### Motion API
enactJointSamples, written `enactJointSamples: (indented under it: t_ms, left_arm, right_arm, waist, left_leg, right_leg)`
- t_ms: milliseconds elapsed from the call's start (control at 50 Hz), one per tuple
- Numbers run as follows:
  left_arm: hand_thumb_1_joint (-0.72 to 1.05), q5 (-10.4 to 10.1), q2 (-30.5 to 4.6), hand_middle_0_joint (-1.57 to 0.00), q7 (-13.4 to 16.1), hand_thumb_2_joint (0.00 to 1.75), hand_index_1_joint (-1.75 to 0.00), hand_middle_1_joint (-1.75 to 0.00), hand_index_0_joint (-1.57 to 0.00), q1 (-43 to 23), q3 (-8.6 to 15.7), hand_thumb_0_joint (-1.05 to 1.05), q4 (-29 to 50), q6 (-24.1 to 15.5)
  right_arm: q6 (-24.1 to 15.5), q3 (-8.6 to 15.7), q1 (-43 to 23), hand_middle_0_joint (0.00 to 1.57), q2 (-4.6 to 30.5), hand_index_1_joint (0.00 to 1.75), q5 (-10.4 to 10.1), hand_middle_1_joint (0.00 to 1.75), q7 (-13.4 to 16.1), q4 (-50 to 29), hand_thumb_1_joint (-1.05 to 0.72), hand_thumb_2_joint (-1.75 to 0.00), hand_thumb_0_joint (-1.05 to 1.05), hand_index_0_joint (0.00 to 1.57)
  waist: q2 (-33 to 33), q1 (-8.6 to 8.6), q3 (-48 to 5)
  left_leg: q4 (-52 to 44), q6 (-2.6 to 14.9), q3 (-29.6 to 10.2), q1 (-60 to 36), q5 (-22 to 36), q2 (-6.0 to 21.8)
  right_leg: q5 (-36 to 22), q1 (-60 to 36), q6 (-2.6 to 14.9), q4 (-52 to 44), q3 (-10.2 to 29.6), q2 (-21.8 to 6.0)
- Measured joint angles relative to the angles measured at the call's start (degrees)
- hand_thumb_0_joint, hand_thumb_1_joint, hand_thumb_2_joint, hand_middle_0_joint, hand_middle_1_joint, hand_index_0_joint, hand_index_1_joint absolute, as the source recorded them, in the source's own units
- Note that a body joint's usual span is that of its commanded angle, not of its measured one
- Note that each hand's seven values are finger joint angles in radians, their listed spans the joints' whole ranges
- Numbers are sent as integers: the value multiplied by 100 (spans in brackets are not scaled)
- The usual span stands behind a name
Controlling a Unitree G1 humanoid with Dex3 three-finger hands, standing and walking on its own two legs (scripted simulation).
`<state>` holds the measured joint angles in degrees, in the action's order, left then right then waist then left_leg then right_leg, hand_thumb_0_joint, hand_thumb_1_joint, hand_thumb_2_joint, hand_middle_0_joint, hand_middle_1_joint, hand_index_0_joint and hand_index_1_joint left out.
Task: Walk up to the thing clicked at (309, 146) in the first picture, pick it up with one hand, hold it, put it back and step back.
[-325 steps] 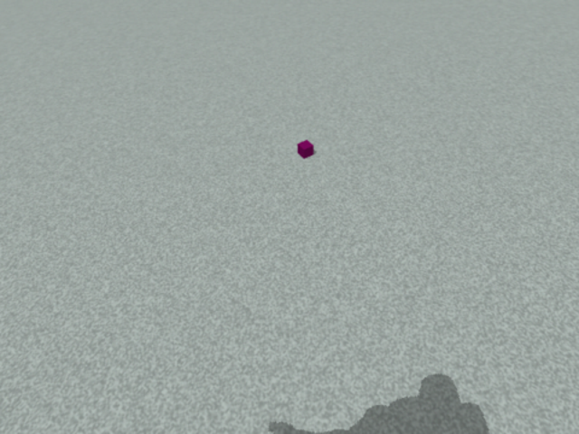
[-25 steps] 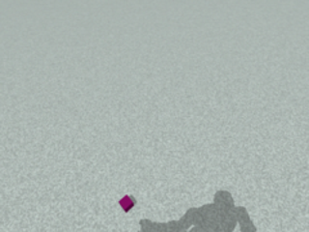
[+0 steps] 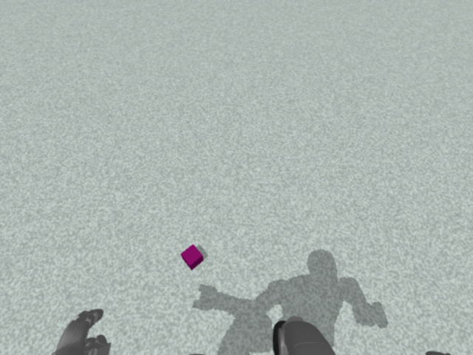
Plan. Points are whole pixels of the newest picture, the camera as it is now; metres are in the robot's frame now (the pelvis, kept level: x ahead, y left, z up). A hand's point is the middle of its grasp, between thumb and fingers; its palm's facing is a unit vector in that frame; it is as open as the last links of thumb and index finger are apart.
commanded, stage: walk up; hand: left
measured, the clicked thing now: (192, 257) +0.51 +0.18 -0.71
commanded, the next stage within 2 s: none
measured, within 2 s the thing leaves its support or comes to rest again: neither
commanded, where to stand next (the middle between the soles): +0.12 -0.04 m, yaw -5 degrees
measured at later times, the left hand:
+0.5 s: hand (123, 347) +0.16 +0.21 -0.11, palm faces -0.11 -0.91 -0.40, open 7.4 cm
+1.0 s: hand (120, 346) +0.16 +0.23 -0.15, palm faces -0.04 -0.92 -0.40, open 7.4 cm
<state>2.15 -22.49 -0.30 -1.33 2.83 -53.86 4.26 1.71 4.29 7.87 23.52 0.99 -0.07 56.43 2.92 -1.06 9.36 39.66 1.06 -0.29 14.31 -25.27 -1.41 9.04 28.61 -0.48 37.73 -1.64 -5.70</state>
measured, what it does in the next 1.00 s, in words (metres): steps on the spot: right foot, then left foot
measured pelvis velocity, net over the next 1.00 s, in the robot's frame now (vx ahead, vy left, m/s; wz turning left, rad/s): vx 0.04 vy -0.03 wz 0.00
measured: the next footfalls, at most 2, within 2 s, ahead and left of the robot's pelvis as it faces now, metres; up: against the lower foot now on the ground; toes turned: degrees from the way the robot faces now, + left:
right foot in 0.44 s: +0.09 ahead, -0.18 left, +0.00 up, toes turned -5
left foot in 0.98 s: +0.09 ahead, +0.08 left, +0.00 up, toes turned -2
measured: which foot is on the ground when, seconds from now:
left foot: down 0.00-0.48, up 0.50-0.96, down 0.98-1.00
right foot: down 0.00-0.00, up 0.02-0.42, down 0.44-1.00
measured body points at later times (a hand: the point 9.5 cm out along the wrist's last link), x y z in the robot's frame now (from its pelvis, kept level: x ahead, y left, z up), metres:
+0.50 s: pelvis +0.02 -0.06 +0.01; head +0.04 -0.07 +0.46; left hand +0.16 +0.26 -0.08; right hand +0.01 -0.39 -0.10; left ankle -0.03 +0.11 -0.70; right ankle +0.05 -0.18 -0.71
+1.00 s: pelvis +0.04 -0.03 +0.00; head +0.13 -0.03 +0.44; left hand +0.16 +0.28 -0.12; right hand +0.12 -0.36 -0.11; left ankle +0.05 +0.08 -0.71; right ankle +0.05 -0.17 -0.71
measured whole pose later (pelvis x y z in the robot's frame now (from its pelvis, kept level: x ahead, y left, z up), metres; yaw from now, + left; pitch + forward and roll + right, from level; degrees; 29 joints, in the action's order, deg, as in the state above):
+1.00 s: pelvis +0.04 -0.03 +0.00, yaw +0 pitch -1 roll +1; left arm -0.4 -22.5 2.2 6.6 1.9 -48.4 0.5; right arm 2.3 4.0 10.6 22.5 2.2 -0.5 49.0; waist 2.0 -0.3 12.4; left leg 38.6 0.6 -0.7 17.8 -19.1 -2.1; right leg 21.2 20.3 -0.6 44.1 -1.9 -5.5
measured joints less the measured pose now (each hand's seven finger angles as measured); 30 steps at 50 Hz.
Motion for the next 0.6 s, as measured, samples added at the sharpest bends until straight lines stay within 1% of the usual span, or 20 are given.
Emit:
enactJointSamples:
  t_ms: [20,40,60,80,100,120,160,220,280,340,400,420,440,460,480,500,520,540,560,600]
  left_arm:
    - [90,-23,-42,-21,5,90,-30,-30,-20,-29,18,0,18,18]
    - [90,-37,-64,-21,11,90,-30,-30,-20,6,34,0,29,36]
    - [91,-44,-64,-21,18,90,-30,-30,-20,86,40,0,14,47]
    - [91,-47,-53,-21,12,90,-30,-30,-20,165,39,0,-33,56]
    - [91,-60,-44,-21,-8,90,-30,-30,-20,235,39,0,-91,69]
    - [91,-82,-44,-21,-33,90,-30,-30,-20,316,43,0,-127,77]
    - [91,-92,-57,-21,-73,90,-30,-30,-20,524,56,0,-149,77]
    - [91,-35,-104,-21,-136,90,-30,-30,-20,834,82,0,-220,78]
    - [91,-3,-171,-21,-213,90,-30,-30,-20,1077,92,1,-291,63]
    - [91,-2,-205,-21,-272,90,-30,-30,-20,1165,90,1,-304,-28]
    - [91,-24,-224,-21,-347,90,-30,-30,-20,1141,96,1,-193,-185]
    - [91,-37,-226,-21,-362,90,-30,-30,-20,1125,105,1,-140,-250]
    - [91,-56,-225,-21,-358,90,-30,-30,-20,1111,115,1,-84,-325]
    - [91,-75,-202,-21,-329,90,-30,-30,-20,1085,129,1,-41,-415]
    - [91,-78,-143,-21,-280,90,-30,-30,-20,1042,141,1,-10,-501]
    - [91,-76,-85,-21,-223,90,-30,-30,-20,1028,135,1,29,-575]
    - [91,-72,-33,-21,-182,90,-30,-30,-20,1043,105,1,68,-618]
    - [91,-68,13,-21,-159,90,-30,-30,-20,1079,64,1,104,-630]
    - [91,-74,65,-21,-145,90,-30,-30,-20,1118,28,0,128,-630]
    - [91,-106,178,-21,-110,90,-30,-30,-20,1172,-46,0,142,-625]
  right_arm:
    - [-25,6,61,20,-97,30,78,30,13,59,-91,-90,0,20]
    - [-35,-19,146,20,-193,30,151,30,14,107,-91,-90,0,20]
    - [-41,-62,252,20,-268,30,189,30,9,145,-91,-90,1,21]
    - [-56,-97,362,20,-330,30,208,30,9,188,-91,-90,1,21]
    - [-77,-124,466,20,-386,30,223,30,17,231,-91,-90,1,21]
    - [-98,-139,551,20,-436,30,233,30,28,262,-90,-90,1,21]
    - [-168,-151,670,21,-494,30,218,30,61,259,-90,-90,1,21]
    - [-334,-102,759,21,-502,30,183,31,90,115,-90,-90,1,21]
    - [-479,-42,871,21,-447,30,163,31,78,-117,-90,-90,1,21]
    - [-526,-7,1030,21,-309,30,161,31,33,-290,-90,-90,1,21]
    - [-491,8,1158,21,-122,30,166,31,-33,-388,-90,-90,1,21]
    - [-463,9,1185,21,-57,30,168,31,-54,-408,-90,-90,1,21]
    - [-423,7,1205,21,6,30,161,31,-68,-427,-90,-90,1,21]
    - [-371,6,1204,21,71,30,139,31,-69,-434,-90,-90,1,21]
    - [-303,5,1173,21,129,30,96,31,-50,-416,-90,-90,1,21]
    - [-218,-8,1123,21,141,30,56,30,-19,-386,-90,-90,1,21]
    - [-135,-28,1076,20,127,30,29,30,6,-369,-90,-90,1,21]
    - [-78,-49,1028,20,110,30,17,30,16,-364,-90,-90,1,21]
    - [-57,-66,978,20,104,30,2,30,14,-370,-90,-90,1,21]
    - [-75,-84,919,20,120,30,-36,30,-7,-406,-91,-90,1,21]
  waist:
    - [145,26,65]
    - [242,54,82]
    - [264,23,36]
    - [248,-35,-29]
    - [232,-75,-92]
    - [239,-71,-152]
    - [256,-5,-241]
    - [256,22,-285]
    - [221,-35,-335]
    - [91,-105,-394]
    - [-63,-130,-401]
    - [-112,-131,-397]
    - [-163,-129,-392]
    - [-262,-134,-358]
    - [-430,-162,-296]
    - [-523,-166,-275]
    - [-541,-123,-303]
    - [-527,-53,-345]
    - [-526,-7,-372]
    - [-619,7,-397]
  left_leg:
    - [23,0,62,-32,11,-75]
    - [22,11,115,-72,39,-98]
    - [-17,24,100,-98,82,-79]
    - [-102,32,40,-129,145,-46]
    - [-231,35,-17,-171,227,-17]
    - [-392,34,-27,-227,319,2]
    - [-691,17,40,-337,470,42]
    - [-979,0,169,-510,586,94]
    - [-1209,-35,278,-717,644,166]
    - [-1370,-76,316,-910,653,292]
    - [-1375,-146,344,-1059,566,425]
    - [-1311,-188,351,-1084,502,465]
    - [-1176,-239,348,-1080,404,509]
    - [-912,-245,307,-1028,254,593]
    - [-473,-162,190,-892,133,728]
    - [74,-108,-43,-677,-45,700]
    - [604,-70,-235,-441,-240,542]
    - [1074,-39,-310,-213,-388,376]
    - [1462,-18,-351,7,-414,244]
    - [1824,-11,-474,385,-181,129]
  right_leg:
    - [477,80,50,271,234,52]
    - [945,131,95,557,501,214]
    - [1305,138,111,810,667,397]
    - [1477,104,119,1045,781,566]
    - [1499,46,121,1265,893,712]
    - [1421,-15,123,1465,997,823]
    - [1254,-180,126,1656,1079,918]
    - [1263,-550,78,1488,995,852]
    - [1439,-798,57,1296,890,770]
    - [1613,-904,67,961,706,668]
    - [1602,-1008,112,361,460,510]
    - [1499,-1079,134,87,391,468]
    - [1234,-1198,155,-277,322,446]
    - [575,-1312,116,-520,248,488]
    - [366,-1397,97,-530,128,593]
    - [441,-1443,104,-477,56,650]
    - [526,-1468,123,-457,65,652]
    - [571,-1493,153,-478,126,633]
    - [572,-1548,183,-555,174,611]
    - [498,-1726,205,-817,158,603]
